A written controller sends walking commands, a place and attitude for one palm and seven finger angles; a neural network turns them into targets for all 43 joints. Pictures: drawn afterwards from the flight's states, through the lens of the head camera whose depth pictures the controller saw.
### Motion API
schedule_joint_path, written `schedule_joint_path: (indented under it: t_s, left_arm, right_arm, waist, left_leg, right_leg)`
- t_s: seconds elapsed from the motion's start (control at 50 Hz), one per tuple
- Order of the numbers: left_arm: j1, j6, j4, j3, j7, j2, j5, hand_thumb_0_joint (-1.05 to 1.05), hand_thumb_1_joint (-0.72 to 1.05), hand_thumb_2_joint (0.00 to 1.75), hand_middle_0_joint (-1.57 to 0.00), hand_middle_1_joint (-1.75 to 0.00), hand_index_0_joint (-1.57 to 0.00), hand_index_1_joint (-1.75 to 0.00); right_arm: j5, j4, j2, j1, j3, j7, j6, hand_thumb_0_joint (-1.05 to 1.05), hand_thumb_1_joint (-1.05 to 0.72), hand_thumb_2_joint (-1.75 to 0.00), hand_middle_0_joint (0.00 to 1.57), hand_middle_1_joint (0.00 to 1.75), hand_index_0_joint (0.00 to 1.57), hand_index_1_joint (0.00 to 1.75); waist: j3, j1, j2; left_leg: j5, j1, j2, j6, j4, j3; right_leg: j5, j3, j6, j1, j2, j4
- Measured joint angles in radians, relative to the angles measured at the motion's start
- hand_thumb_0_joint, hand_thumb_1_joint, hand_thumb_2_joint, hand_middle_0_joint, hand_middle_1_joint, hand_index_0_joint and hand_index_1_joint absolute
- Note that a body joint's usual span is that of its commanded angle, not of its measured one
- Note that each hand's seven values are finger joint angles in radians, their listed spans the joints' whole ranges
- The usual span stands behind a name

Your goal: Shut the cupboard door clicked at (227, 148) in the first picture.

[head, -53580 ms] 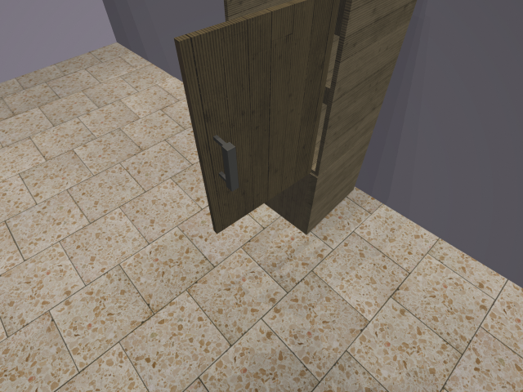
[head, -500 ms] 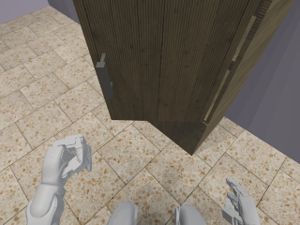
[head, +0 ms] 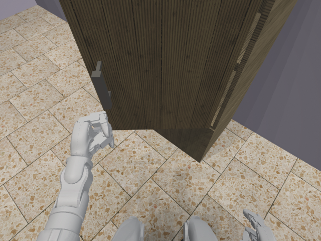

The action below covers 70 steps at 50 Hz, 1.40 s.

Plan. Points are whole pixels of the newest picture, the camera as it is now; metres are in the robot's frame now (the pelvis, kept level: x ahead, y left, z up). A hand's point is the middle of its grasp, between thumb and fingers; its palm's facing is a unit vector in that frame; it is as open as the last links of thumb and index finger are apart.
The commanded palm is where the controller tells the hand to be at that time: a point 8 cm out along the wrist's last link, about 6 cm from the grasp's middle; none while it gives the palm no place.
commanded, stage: bring the fist close to the handle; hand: left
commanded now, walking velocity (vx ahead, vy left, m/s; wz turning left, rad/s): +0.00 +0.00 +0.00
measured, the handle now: (103, 86) +0.52 +0.18 +0.05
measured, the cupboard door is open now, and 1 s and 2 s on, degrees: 41 41 28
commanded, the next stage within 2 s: push the door shut along its arc in 0.68 s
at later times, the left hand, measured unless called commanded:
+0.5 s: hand (122, 110) +0.43 +0.12 +0.05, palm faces +0.05 -1.00 -0.02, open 3.1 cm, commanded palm +0.39 +0.18 +0.05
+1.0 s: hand (119, 106) +0.44 +0.13 +0.05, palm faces +0.00 -1.00 -0.03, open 3.1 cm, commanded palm +0.43 +0.18 +0.05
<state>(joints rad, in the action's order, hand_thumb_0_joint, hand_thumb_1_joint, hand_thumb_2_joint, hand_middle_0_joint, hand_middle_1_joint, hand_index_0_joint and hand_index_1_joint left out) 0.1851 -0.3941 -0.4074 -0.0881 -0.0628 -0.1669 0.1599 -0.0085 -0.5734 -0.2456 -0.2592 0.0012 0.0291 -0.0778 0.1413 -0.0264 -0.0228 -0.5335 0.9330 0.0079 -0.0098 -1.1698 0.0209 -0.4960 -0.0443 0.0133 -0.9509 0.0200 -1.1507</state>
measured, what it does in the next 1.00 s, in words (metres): stands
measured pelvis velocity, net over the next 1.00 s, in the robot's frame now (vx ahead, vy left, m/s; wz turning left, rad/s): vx -0.01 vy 0.00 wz -0.01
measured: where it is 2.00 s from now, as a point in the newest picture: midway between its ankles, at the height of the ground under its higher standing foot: outside the picture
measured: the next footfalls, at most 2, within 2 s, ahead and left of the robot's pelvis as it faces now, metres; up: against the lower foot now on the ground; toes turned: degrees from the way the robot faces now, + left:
none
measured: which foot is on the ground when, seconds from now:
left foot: down 0.00-1.00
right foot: down 0.00-1.00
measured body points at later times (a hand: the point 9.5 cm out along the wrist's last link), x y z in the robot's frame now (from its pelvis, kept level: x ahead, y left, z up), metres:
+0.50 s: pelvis +0.00 -0.01 +0.00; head +0.10 -0.02 +0.44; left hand +0.42 +0.17 +0.05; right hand +0.07 -0.27 -0.13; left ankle +0.02 +0.12 -0.65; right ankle +0.03 -0.11 -0.65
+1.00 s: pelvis -0.01 +0.00 +0.00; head +0.10 +0.00 +0.43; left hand +0.43 +0.18 +0.05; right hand +0.09 -0.26 -0.12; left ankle +0.02 +0.12 -0.65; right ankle +0.03 -0.11 -0.65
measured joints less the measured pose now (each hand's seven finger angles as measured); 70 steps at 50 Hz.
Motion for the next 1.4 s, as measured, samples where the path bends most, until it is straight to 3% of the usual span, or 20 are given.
schedule_joint_path:
  t_s: [0.38,0.6,0.84,1.04,1.26,1.4]
  left_arm:
    - [0.359,-0.07,-0.399,-0.105,0.047,-0.026,-0.044,0.02,0.9,0.9,-1.3,-1.5,-1.3,-1.5]
    - [0.304,-0.107,-0.388,-0.137,0.038,-0.017,-0.043,0.02,0.9,0.9,-1.3,-1.5,-1.3,-1.5]
    - [0.332,-0.123,-0.427,-0.122,0.02,-0.026,-0.041,0.02,0.9,0.9,-1.3,-1.5,-1.3,-1.5]
    - [0.506,-0.118,-0.576,-0.143,-0.039,-0.091,-0.049,0.02,0.9,0.9,-1.31,-1.5,-1.3,-1.5]
    - [0.629,-0.087,-0.681,-0.168,-0.11,-0.162,-0.041,0.02,0.9,0.9,-1.33,-1.5,-1.3,-1.5]
    - [0.725,-0.068,-0.752,-0.171,-0.133,-0.215,-0.042,0.02,0.9,0.9,-1.32,-1.5,-1.3,-1.5]
  right_arm:
    - [-0.013,-0.049,0.005,-0.02,-0.008,-0.018,0.037,0.0,-0.9,-0.9,0.2,0.3,0.2,0.3]
    - [-0.016,-0.056,0.0,-0.071,-0.021,-0.027,0.062,0.01,-0.91,-0.9,0.2,0.3,0.2,0.3]
    - [-0.013,-0.058,-0.002,-0.026,-0.018,-0.02,0.056,0.0,-0.91,-0.9,0.2,0.3,0.2,0.3]
    - [-0.012,-0.053,-0.003,0.006,-0.005,-0.013,0.05,0.0,-0.91,-0.9,0.2,0.3,0.2,0.3]
    - [-0.008,-0.065,-0.012,-0.058,0.0,-0.021,0.073,0.0,-0.91,-0.9,0.2,0.3,0.2,0.3]
    - [-0.011,-0.084,-0.021,-0.085,0.005,-0.024,0.074,0.0,-0.91,-0.9,0.2,0.3,0.2,0.3]
  waist:
    - [0.003,-0.046,0.0]
    - [0.001,-0.047,-0.001]
    - [-0.001,-0.041,0.006]
    - [-0.003,-0.067,0.007]
    - [-0.003,-0.088,-0.008]
    - [-0.009,-0.117,-0.012]
  left_leg:
    - [0.017,0.051,0.009,-0.008,0.01,-0.011]
    - [0.024,0.027,0.014,-0.007,0.042,-0.029]
    - [0.028,0.031,0.009,-0.005,0.034,-0.017]
    - [0.02,0.096,0.005,-0.002,-0.014,-0.006]
    - [0.015,0.156,0.004,0.006,-0.048,-0.002]
    - [0.016,0.207,0.004,0.009,-0.074,0.007]
  right_leg:
    - [0.017,0.011,0.008,-0.063,-0.009,-0.002]
    - [0.026,0.028,0.007,-0.051,-0.015,0.02]
    - [0.029,0.017,0.006,-0.046,-0.01,0.02]
    - [0.024,0.007,0.003,-0.1,-0.006,-0.014]
    - [0.024,0.004,-0.004,-0.153,-0.005,-0.036]
    - [0.029,-0.004,-0.005,-0.195,-0.005,-0.049]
